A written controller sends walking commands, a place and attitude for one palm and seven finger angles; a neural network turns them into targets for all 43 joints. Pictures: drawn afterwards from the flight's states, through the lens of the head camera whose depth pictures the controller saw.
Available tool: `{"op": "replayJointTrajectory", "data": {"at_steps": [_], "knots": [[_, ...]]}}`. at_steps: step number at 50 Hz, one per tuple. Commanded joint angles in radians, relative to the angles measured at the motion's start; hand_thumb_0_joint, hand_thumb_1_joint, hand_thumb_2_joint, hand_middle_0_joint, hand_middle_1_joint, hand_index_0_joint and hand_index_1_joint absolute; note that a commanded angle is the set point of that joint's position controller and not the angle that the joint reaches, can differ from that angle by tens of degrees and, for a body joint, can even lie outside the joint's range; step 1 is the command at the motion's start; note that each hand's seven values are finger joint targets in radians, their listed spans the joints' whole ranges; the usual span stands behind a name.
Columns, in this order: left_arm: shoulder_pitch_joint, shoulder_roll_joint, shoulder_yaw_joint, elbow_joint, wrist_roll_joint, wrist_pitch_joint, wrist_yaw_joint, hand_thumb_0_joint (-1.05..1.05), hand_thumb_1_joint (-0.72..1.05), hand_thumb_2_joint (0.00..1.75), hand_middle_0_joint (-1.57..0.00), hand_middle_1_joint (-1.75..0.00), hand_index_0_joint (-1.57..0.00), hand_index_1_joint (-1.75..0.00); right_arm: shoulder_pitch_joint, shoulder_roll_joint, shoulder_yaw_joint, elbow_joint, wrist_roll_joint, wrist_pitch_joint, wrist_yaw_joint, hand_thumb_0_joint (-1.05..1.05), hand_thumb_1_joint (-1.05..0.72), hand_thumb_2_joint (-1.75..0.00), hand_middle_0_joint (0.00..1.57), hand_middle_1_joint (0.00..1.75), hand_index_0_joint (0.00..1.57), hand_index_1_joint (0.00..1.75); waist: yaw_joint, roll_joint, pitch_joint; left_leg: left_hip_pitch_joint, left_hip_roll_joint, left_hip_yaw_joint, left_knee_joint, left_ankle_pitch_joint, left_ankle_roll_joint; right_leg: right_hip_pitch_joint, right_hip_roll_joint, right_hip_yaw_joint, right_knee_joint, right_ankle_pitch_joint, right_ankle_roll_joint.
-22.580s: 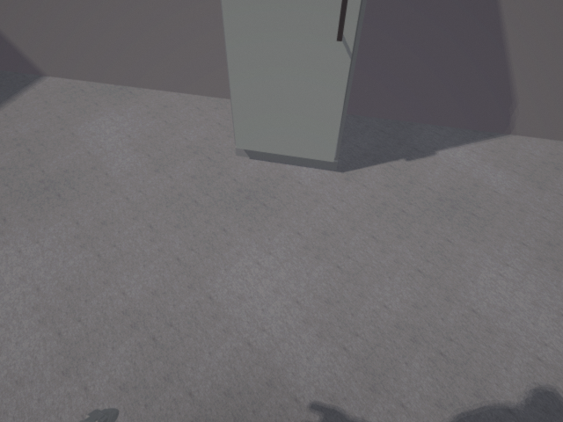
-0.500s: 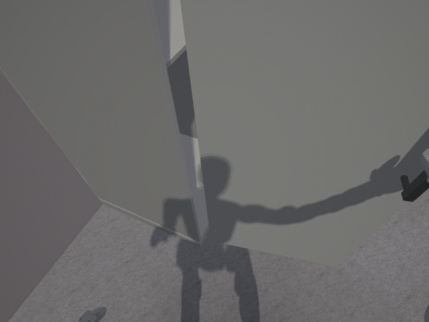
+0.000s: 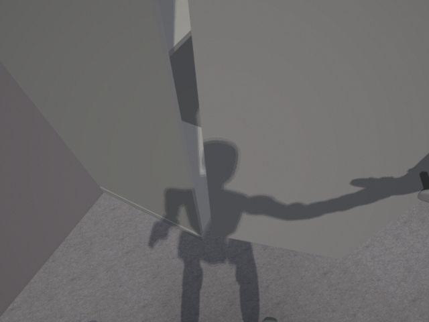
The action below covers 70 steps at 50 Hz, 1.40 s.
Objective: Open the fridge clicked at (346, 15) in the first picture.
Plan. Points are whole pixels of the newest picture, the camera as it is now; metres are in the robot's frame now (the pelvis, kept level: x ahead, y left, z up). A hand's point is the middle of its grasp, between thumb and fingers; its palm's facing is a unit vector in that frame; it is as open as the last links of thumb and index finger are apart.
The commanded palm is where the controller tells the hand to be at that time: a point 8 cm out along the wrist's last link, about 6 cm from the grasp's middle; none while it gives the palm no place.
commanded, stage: slip the hand off the handle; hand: right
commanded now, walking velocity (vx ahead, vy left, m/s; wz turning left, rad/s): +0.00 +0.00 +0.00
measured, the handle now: out of the picture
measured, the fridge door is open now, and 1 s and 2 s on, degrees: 75 74 74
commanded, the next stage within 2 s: draw the hand back to the body in 1.28 s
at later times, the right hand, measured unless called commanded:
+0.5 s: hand out of the picture +0.38 -0.44 +0.09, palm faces +0.53 +0.79 -0.31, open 14.6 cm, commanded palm +0.33 -0.46 +0.11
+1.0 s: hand out of the picture +0.30 -0.45 +0.08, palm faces +0.54 +0.78 -0.31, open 14.6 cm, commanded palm +0.25 -0.47 +0.11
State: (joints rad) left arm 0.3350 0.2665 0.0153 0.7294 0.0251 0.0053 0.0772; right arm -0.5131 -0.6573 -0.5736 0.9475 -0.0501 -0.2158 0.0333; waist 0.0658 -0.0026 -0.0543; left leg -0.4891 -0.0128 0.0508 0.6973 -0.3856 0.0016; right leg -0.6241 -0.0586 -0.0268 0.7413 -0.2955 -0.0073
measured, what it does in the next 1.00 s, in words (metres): stands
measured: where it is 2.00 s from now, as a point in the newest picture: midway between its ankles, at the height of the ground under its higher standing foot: outside the picture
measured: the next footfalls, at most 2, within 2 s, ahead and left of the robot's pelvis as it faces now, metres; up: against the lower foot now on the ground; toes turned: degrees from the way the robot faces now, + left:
none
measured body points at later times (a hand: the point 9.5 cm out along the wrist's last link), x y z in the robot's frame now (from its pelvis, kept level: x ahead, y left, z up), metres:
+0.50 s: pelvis +0.01 -0.02 +0.00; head +0.08 -0.05 +0.44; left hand +0.08 +0.26 -0.11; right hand +0.34 -0.48 +0.11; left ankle -0.03 +0.12 -0.71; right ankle +0.04 -0.12 -0.71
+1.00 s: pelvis -0.01 -0.02 -0.01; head +0.05 -0.05 +0.44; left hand +0.10 +0.26 -0.10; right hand +0.27 -0.48 +0.10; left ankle -0.03 +0.12 -0.71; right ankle +0.04 -0.12 -0.71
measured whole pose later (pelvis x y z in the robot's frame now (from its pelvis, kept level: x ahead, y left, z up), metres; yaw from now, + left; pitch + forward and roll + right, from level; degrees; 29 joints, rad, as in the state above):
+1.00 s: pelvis -0.01 -0.02 -0.01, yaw -1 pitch +10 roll +4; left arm 0.30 0.27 -0.02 0.67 0.00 -0.03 0.12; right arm -0.30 -0.70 -0.67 0.76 0.03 -0.19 0.17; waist 0.02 0.00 -0.06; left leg -0.50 -0.01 0.08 0.73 -0.40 -0.01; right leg -0.67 -0.05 0.00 0.82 -0.32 -0.02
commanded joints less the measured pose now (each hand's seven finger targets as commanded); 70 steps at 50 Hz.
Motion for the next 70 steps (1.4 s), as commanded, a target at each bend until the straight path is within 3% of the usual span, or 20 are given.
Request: {"op": "replayJointTrajectory", "data": {"at_steps": [1, 2, 4, 5, 10, 17, 18, 21, 27, 29, 34, 40, 42, 47, 58, 62, 64, 65, 67, 70], "knots": [[0.07, 0.186, 0.058, -0.065, 0.003, -0.031, 0.035, 0.0, 0.9, 0.9, -0.2, -0.3, -0.2, -0.3, -0.37, -0.477, -0.123, -0.19, -0.006, -0.044, -0.031, 0.0, 0.55, -0.2, 0.25, 1.15, 0.25, 1.15, -0.006, -0.061, -0.262, 0.026, -0.036, -0.025, -0.079, 0.303, -0.017, 0.231, 0.053, 0.021, -0.043, 0.252, -0.048], [0.07, 0.184, 0.06, -0.072, 0.004, -0.03, 0.036, 0.0, 0.9, 0.9, -0.2, -0.3, -0.2, -0.3, -0.345, -0.488, -0.128, -0.184, -0.015, -0.047, -0.026, 0.0, 0.55, -0.2, 0.25, 1.15, 0.25, 1.15, -0.019, -0.077, -0.294, 0.042, -0.034, -0.027, -0.075, 0.314, -0.017, 0.235, 0.053, 0.019, -0.046, 0.265, -0.046], [0.07, 0.179, 0.06, -0.084, 0.005, -0.032, 0.033, 0.0, 0.9, 0.9, -0.2, -0.3, -0.2, -0.3, -0.34, -0.461, -0.089, -0.253, -0.036, -0.062, -0.013, 0.0, 0.55, -0.2, 0.25, 1.15, 0.25, 1.15, -0.029, -0.183, -0.363, 0.028, -0.042, -0.015, -0.061, 0.33, -0.004, 0.324, 0.048, 0.022, -0.04, 0.349, -0.039], [0.068, 0.179, 0.059, -0.088, 0.004, -0.033, 0.031, 0.0, 0.9, 0.9, -0.2, -0.3, -0.2, -0.3, -0.34, -0.433, -0.06, -0.285, -0.037, -0.066, -0.007, 0.0, 0.55, -0.2, 0.25, 1.15, 0.25, 1.15, -0.022, -0.225, -0.371, 0.004, -0.047, -0.01, -0.062, 0.319, 0.0, 0.367, 0.043, 0.031, -0.037, 0.383, -0.035], [0.065, 0.189, 0.061, -0.084, -0.009, -0.034, 0.035, 0.0, 0.9, 0.9, -0.2, -0.3, -0.2, -0.3, -0.242, -0.394, -0.073, -0.223, 0.027, -0.036, 0.037, 0.0, 0.55, -0.2, 0.25, 1.15, 0.25, 1.15, -0.021, -0.138, -0.316, -0.008, -0.053, 0.006, -0.071, 0.304, 0.0, 0.347, 0.035, 0.051, -0.039, 0.402, -0.033], [0.074, 0.197, 0.057, -0.09, -0.006, -0.038, 0.043, 0.0, 0.9, 0.9, -0.2, -0.3, -0.2, -0.3, -0.3, -0.463, -0.097, -0.26, 0.006, -0.037, 0.053, 0.0, 0.55, -0.2, 0.25, 1.15, 0.25, 1.15, -0.022, -0.177, -0.344, -0.036, -0.054, 0.011, -0.067, 0.277, 0.004, 0.377, 0.03, 0.07, -0.036, 0.43, -0.028], [0.071, 0.196, 0.054, -0.085, -0.007, -0.038, 0.044, 0.0, 0.9, 0.9, -0.2, -0.3, -0.2, -0.3, -0.33, -0.439, -0.069, -0.257, 0.006, -0.043, 0.057, 0.0, 0.55, -0.2, 0.25, 1.15, 0.25, 1.15, -0.007, -0.178, -0.331, -0.055, -0.055, 0.015, -0.067, 0.258, 0.003, 0.38, 0.027, 0.073, -0.038, 0.41, -0.026], [0.08, 0.204, 0.054, -0.084, -0.002, -0.039, 0.046, 0.0, 0.9, 0.9, -0.2, -0.3, -0.2, -0.3, -0.305, -0.492, -0.118, -0.216, 0.007, -0.06, 0.069, 0.0, 0.55, -0.2, 0.25, 1.15, 0.25, 1.15, -0.024, -0.176, -0.338, -0.05, -0.058, 0.016, -0.062, 0.241, 0.009, 0.365, 0.029, 0.076, -0.035, 0.392, -0.025], [0.082, 0.208, 0.046, -0.088, -0.004, -0.034, 0.05, 0.0, 0.9, 0.9, -0.2, -0.3, -0.2, -0.3, -0.364, -0.556, -0.129, -0.177, -0.011, -0.071, 0.094, 0.0, 0.55, -0.2, 0.25, 1.15, 0.25, 1.15, -0.02, -0.224, -0.345, -0.074, -0.057, 0.017, -0.061, 0.206, 0.01, 0.355, 0.025, 0.08, -0.037, 0.351, -0.022], [0.085, 0.209, 0.046, -0.089, -0.006, -0.033, 0.049, 0.0, 0.9, 0.9, -0.2, -0.3, -0.2, -0.3, -0.336, -0.56, -0.141, -0.137, -0.007, -0.074, 0.102, 0.0, 0.55, -0.2, 0.25, 1.15, 0.25, 1.15, -0.023, -0.203, -0.326, -0.083, -0.061, 0.02, -0.062, 0.186, 0.01, 0.338, 0.025, 0.083, -0.038, 0.319, -0.022], [0.058, 0.206, 0.05, -0.136, -0.019, -0.031, 0.038, 0.0, 0.9, 0.9, -0.2, -0.3, -0.2, -0.3, -0.172, -0.491, -0.131, -0.204, 0.048, -0.062, 0.137, 0.0, 0.55, -0.2, 0.25, 1.15, 0.25, 1.15, -0.056, -0.177, -0.346, -0.038, -0.062, 0.019, -0.053, 0.209, 0.008, 0.32, 0.032, 0.073, -0.033, 0.332, -0.029], [0.018, 0.202, 0.05, -0.162, -0.028, -0.043, 0.041, 0.0, 0.9, 0.9, -0.2, -0.3, -0.2, -0.3, -0.062, -0.498, -0.187, -0.303, 0.085, -0.037, 0.124, 0.0, 0.55, -0.2, 0.25, 1.15, 0.25, 1.15, -0.07, -0.153, -0.292, -0.033, -0.063, 0.016, -0.05, 0.149, 0.006, 0.252, 0.039, 0.069, -0.049, 0.22, -0.033], [0.005, 0.199, 0.044, -0.161, -0.028, -0.05, 0.047, 0.0, 0.9, 0.9, -0.2, -0.3, -0.2, -0.3, -0.088, -0.503, -0.184, -0.343, 0.084, -0.038, 0.117, 0.0, 0.55, -0.2, 0.25, 1.15, 0.25, 1.15, -0.057, -0.158, -0.278, -0.039, -0.06, 0.012, -0.052, 0.136, 0.004, 0.243, 0.04, 0.064, -0.048, 0.19, -0.036], [-0.028, 0.188, 0.037, -0.163, -0.027, -0.078, 0.062, 0.0, 0.9, 0.9, -0.2, -0.3, -0.2, -0.3, -0.06, -0.476, -0.165, -0.451, 0.093, -0.052, 0.116, 0.0, 0.55, -0.2, 0.25, 1.15, 0.25, 1.15, -0.06, -0.221, -0.29, -0.04, -0.06, 0.008, -0.056, 0.101, 0.01, 0.275, 0.04, 0.07, -0.058, 0.147, -0.032], [-0.082, 0.178, 0.023, -0.165, -0.04, -0.135, 0.084, 0.0, 0.9, 0.9, -0.2, -0.3, -0.2, -0.3, 0.022, -0.384, -0.113, -0.478, 0.137, 0.002, 0.146, 0.0, 0.55, -0.2, 0.25, 1.15, 0.25, 1.15, -0.061, -0.162, -0.203, -0.036, -0.049, 0.015, -0.088, 0.051, 0.009, 0.253, 0.049, 0.089, -0.096, 0.05, -0.027], [-0.1, 0.173, 0.023, -0.175, -0.037, -0.154, 0.084, 0.0, 0.9, 0.9, -0.2, -0.3, -0.2, -0.3, 0.086, -0.378, -0.12, -0.559, 0.142, -0.001, 0.141, 0.0, 0.55, -0.2, 0.25, 1.15, 0.25, 1.15, -0.078, -0.196, -0.242, -0.006, -0.047, 0.014, -0.086, 0.077, 0.014, 0.288, 0.053, 0.09, -0.096, 0.086, -0.024], [-0.108, 0.169, 0.023, -0.176, -0.037, -0.163, 0.082, 0.0, 0.9, 0.9, -0.2, -0.3, -0.2, -0.3, 0.128, -0.336, -0.109, -0.581, 0.157, 0.0, 0.139, 0.0, 0.55, -0.2, 0.25, 1.15, 0.25, 1.15, -0.081, -0.179, -0.23, 0.0, -0.049, 0.019, -0.09, 0.088, 0.015, 0.299, 0.053, 0.095, -0.101, 0.098, -0.022], [-0.11, 0.171, 0.024, -0.173, -0.038, -0.166, 0.083, 0.0, 0.9, 0.9, -0.2, -0.3, -0.2, -0.3, 0.148, -0.352, -0.131, -0.584, 0.162, 0.003, 0.136, 0.0, 0.55, -0.2, 0.25, 1.15, 0.25, 1.15, -0.086, -0.169, -0.229, 0.008, -0.048, 0.021, -0.089, 0.094, 0.015, 0.294, 0.053, 0.096, -0.102, 0.106, -0.021], [-0.117, 0.172, 0.02, -0.166, -0.037, -0.172, 0.088, 0.0, 0.9, 0.9, -0.2, -0.3, -0.2, -0.3, 0.102, -0.369, -0.139, -0.594, 0.161, 0.009, 0.129, 0.0, 0.55, -0.2, 0.25, 1.15, 0.25, 1.15, -0.077, -0.161, -0.207, 0.0, -0.045, 0.018, -0.095, 0.083, 0.011, 0.277, 0.054, 0.092, -0.103, 0.087, -0.022], [-0.118, 0.168, 0.017, -0.148, -0.035, -0.183, 0.095, 0.0, 0.9, 0.9, -0.2, -0.3, -0.2, -0.3, 0.06, -0.337, -0.102, -0.576, 0.148, 0.012, 0.121, 0.0, 0.55, -0.2, 0.25, 1.15, 0.25, 1.15, -0.066, -0.166, -0.184, -0.014, -0.042, 0.018, -0.105, 0.06, 0.011, 0.282, 0.055, 0.096, -0.116, 0.05, -0.02]]}}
